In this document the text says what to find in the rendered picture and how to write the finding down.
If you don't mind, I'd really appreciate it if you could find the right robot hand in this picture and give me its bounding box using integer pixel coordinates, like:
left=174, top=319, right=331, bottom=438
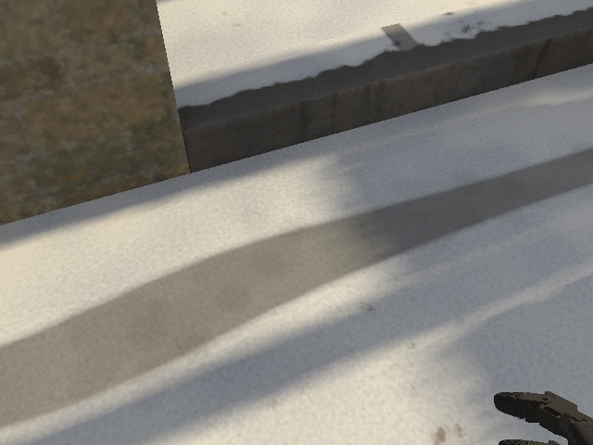
left=494, top=391, right=593, bottom=445

